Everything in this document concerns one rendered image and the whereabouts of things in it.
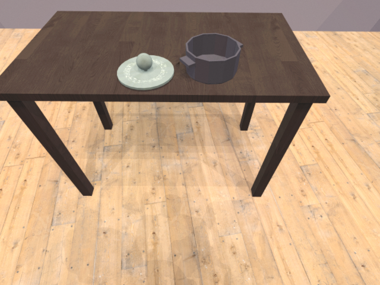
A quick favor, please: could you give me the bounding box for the pot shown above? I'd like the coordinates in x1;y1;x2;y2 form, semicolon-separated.
179;33;243;84

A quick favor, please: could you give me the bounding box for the knob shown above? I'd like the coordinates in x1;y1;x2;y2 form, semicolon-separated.
136;53;153;70

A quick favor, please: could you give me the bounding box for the table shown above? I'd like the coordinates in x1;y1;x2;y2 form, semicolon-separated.
0;11;330;197

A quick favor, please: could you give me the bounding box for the lid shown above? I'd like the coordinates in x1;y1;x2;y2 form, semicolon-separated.
117;55;174;90

